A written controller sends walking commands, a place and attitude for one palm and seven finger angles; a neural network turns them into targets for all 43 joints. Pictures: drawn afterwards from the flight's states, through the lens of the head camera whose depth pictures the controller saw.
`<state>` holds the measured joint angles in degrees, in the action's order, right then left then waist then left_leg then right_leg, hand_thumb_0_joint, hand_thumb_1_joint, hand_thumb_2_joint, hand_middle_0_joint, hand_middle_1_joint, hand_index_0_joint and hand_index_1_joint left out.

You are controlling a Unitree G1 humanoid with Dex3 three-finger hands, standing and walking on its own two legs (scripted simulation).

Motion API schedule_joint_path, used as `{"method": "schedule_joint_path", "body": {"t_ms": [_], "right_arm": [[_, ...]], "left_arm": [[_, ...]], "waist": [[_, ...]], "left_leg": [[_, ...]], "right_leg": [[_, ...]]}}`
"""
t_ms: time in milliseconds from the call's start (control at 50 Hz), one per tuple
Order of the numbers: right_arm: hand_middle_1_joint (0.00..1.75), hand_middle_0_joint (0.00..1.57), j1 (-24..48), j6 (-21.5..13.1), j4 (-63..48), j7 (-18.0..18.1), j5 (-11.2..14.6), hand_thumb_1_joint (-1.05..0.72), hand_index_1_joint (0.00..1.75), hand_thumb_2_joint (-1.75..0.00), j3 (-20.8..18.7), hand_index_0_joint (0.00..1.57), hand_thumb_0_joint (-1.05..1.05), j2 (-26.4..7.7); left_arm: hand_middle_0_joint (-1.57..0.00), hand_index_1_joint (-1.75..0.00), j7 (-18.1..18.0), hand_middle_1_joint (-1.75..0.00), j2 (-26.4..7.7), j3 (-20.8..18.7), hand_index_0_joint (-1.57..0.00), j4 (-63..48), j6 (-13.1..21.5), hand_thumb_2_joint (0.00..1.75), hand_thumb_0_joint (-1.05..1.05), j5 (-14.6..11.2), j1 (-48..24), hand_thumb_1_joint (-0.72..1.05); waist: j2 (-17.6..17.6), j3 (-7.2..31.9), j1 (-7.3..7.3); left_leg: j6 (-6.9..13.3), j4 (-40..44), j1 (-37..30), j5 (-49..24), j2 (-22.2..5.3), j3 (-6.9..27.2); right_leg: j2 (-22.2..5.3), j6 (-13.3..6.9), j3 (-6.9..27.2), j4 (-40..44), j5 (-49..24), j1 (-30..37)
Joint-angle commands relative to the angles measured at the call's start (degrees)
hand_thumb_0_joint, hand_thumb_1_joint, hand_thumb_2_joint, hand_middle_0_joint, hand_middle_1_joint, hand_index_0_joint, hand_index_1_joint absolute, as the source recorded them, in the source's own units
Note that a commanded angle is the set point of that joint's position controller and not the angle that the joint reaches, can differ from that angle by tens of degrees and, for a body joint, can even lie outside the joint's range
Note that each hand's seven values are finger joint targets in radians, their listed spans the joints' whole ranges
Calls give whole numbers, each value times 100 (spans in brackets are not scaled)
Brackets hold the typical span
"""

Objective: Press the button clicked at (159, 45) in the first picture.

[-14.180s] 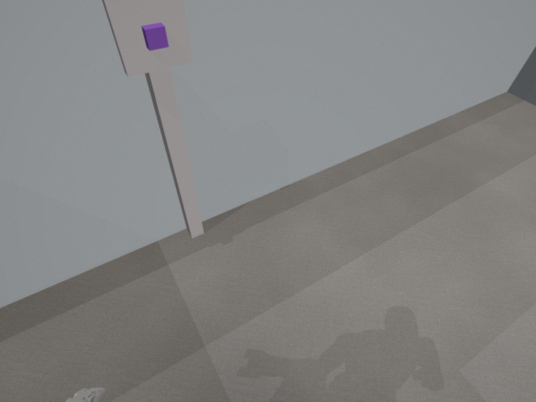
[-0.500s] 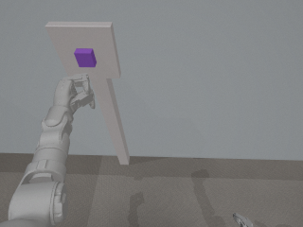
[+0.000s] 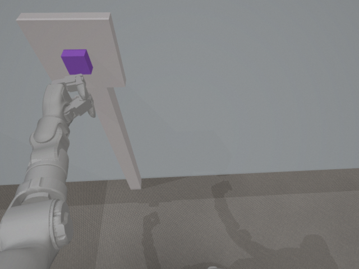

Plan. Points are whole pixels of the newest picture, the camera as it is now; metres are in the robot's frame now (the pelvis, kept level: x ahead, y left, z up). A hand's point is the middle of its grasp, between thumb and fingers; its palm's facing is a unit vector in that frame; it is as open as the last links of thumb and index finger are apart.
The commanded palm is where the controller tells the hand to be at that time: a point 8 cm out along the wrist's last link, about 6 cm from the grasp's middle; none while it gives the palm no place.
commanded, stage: aim a knuckle at the button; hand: left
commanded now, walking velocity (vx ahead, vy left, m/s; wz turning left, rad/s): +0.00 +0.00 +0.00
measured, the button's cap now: (78, 61) +0.55 +0.21 +0.15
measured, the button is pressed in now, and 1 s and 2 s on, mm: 0 0 10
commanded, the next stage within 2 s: press the button with the knuckle in 0.36 s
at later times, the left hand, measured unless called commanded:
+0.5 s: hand (90, 104) +0.45 +0.17 +0.12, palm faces +0.00 -1.00 -0.01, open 3.1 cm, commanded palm +0.42 +0.23 +0.12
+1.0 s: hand (94, 90) +0.49 +0.17 +0.12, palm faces +0.00 -1.00 -0.01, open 3.1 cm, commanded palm +0.47 +0.23 +0.12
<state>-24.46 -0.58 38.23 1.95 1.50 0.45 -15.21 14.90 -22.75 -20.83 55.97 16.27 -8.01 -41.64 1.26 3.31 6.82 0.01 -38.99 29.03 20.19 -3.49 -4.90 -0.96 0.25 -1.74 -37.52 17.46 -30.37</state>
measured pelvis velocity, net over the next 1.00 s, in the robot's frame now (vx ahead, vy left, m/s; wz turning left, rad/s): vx -0.01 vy -0.01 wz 0.02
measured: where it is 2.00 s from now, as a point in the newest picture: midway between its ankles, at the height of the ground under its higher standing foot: outside the picture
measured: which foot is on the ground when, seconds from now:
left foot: down 0.00-1.00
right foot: down 0.00-1.00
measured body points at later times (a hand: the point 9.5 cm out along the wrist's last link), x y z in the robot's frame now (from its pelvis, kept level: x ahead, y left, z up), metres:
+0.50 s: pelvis -0.01 +0.00 +0.00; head +0.05 +0.00 +0.44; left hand +0.44 +0.23 +0.12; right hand +0.08 -0.25 -0.12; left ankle -0.01 +0.12 -0.72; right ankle +0.01 -0.12 -0.72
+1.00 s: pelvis -0.01 -0.01 -0.01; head +0.07 +0.00 +0.44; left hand +0.48 +0.22 +0.12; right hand +0.00 -0.28 -0.12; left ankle -0.01 +0.12 -0.72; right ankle +0.01 -0.12 -0.72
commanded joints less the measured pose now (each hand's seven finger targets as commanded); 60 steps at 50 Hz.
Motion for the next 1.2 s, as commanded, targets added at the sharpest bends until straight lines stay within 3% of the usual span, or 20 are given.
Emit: {"method": "schedule_joint_path", "body": {"t_ms": [0,80,100,140,180,240,300,360,440,520,540,580,600,700,720,860,900,1000,1120,1180], "right_arm": [[30,20,-106,-237,-625,35,16,-90,30,-90,-313,20,0,-855],[30,20,-36,-260,-582,41,22,-90,30,-90,-289,20,0,-830],[30,20,-12,-265,-605,41,18,-90,30,-90,-279,20,0,-822],[30,20,37,-272,-571,27,31,-90,30,-90,-251,20,0,-801],[30,20,33,-277,-558,32,16,-90,30,-90,-249,20,0,-833],[30,20,97,-294,-589,16,3,-90,30,-90,-238,20,0,-800],[30,20,101,-275,-626,16,-11,-90,30,-90,-227,20,0,-833],[30,20,191,-256,-668,10,9,-90,30,-90,-207,20,0,-794],[30,20,150,-245,-668,49,2,-90,30,-90,-215,20,0,-829],[30,20,82,-260,-580,75,-6,-90,30,-90,-205,20,0,-824],[30,20,78,-266,-562,73,-10,-90,30,-90,-208,20,0,-814],[30,20,23,-270,-512,84,-14,-90,30,-90,-206,20,0,-843],[30,20,-41,-264,-496,84,-27,-90,30,-90,-211,20,0,-873],[30,20,-161,-244,-458,86,-39,-90,30,-90,-208,20,0,-892],[30,20,-227,-237,-440,93,-43,-90,30,-90,-235,20,0,-916],[30,20,-370,-187,-429,97,-41,-90,30,-90,-211,20,0,-960],[30,20,-464,-180,-398,98,-73,-90,30,-90,-219,20,0,-973],[30,20,-633,-176,-352,105,-108,-90,30,-90,-218,20,0,-1017],[30,20,-752,-145,-336,61,-133,-90,30,-90,-236,20,0,-1007],[30,20,-795,-125,-284,63,-134,-90,30,-90,-233,20,0,-1035]], "left_arm": [[-130,-150,-105,-150,-1208,-19,-130,-1628,253,90,0,-122,-2555,90],[-130,-150,-187,-150,-1021,113,-130,-1593,200,90,0,-129,-2613,90],[-130,-150,-193,-150,-942,174,-130,-1588,190,90,0,-111,-2588,90],[-130,-150,-214,-150,-701,368,-130,-1357,148,90,0,-98,-2688,90],[-130,-150,-254,-150,-812,274,-130,-1186,161,90,0,-79,-2816,90],[-130,-150,-312,-150,-669,382,-130,-1265,238,90,0,-38,-2990,90],[-130,-150,-328,-150,-873,191,-130,-1108,268,90,0,-41,-2813,90],[-130,-150,-319,-150,-734,358,-130,-1146,292,90,0,12,-2979,90],[-130,-150,-327,-150,-987,145,-130,-1058,308,90,0,-11,-3049,90],[-130,-150,-308,-150,-1067,183,-130,-1052,401,90,0,40,-3419,90],[-130,-150,-294,-150,-932,282,-130,-1033,409,90,0,24,-3469,90],[-130,-150,-284,-150,-1128,119,-130,-812,410,90,0,11,-3429,90],[-130,-150,-279,-150,-1217,25,-130,-686,414,90,0,-6,-3382,90],[-130,-150,-191,-150,-1326,49,-130,-447,398,90,0,89,-3664,90],[-130,-150,-191,-150,-1531,-130,-130,-385,417,90,0,86,-3587,90],[-130,-150,-122,-150,-1729,-145,-130,-7,388,90,0,153,-3855,90],[-130,-150,-145,-150,-1758,-151,-130,-21,403,90,0,176,-4137,90],[-130,-150,-132,-150,-2167,-356,-130,101,412,90,0,272,-4462,90],[-130,-150,-122,-150,-1918,-221,-130,102,419,90,0,229,-4607,90],[-130,-150,-190,-150,-2077,-322,-130,222,359,90,0,239,-4758,90]], "waist": [[316,2171,-162],[128,2040,-103],[305,2053,-123],[233,1814,-60],[-34,1757,-67],[277,1993,-76],[-156,2051,-136],[168,1947,-114],[-29,2096,-126],[175,2122,-51],[265,2168,-9],[143,2095,-31],[-164,2062,-17],[126,2052,64],[-36,2187,28],[112,1971,164],[30,2056,233],[208,2358,288],[466,2562,353],[240,2380,422]], "left_leg": [[141,356,-1284,-2066,241,369],[127,377,-1286,-2002,229,414],[121,350,-1347,-2051,234,398],[100,363,-1297,-1882,236,435],[106,374,-1168,-1733,238,476],[82,298,-1398,-1895,251,495],[107,265,-1192,-1909,267,491],[95,266,-1158,-1759,288,454],[113,251,-1071,-1646,301,445],[108,233,-1128,-1671,302,489],[107,221,-1176,-1672,303,466],[111,238,-1006,-1533,312,463],[137,241,-902,-1501,312,476],[157,209,-733,-1349,338,414],[158,193,-737,-1412,317,429],[183,157,-444,-1100,329,367],[193,126,-481,-1174,318,413],[192,16,-480,-1331,310,432],[147,-60,-803,-1696,260,511],[174,-64,-588,-1486,255,514]], "right_leg": [[275,-151,-54,273,-2042,998],[264,-145,-92,279,-1994,943],[261,-154,-83,253,-1973,892],[251,-154,-113,274,-1792,714],[246,-160,-128,247,-1710,721],[230,-167,-106,176,-1746,642],[235,-165,-97,132,-1909,876],[210,-162,-77,132,-1812,758],[215,-153,-51,138,-1823,904],[222,-159,-44,125,-1799,810],[222,-149,-37,139,-1805,773],[225,-149,-26,159,-1742,838],[242,-142,-44,167,-1739,896],[221,-131,21,166,-1686,811],[225,-120,22,155,-1747,888],[221,-91,95,218,-1535,713],[237,-89,83,189,-1556,671],[243,-82,115,112,-1682,672],[274,-85,32,52,-1775,368],[282,-60,46,109,-1625,345]]}}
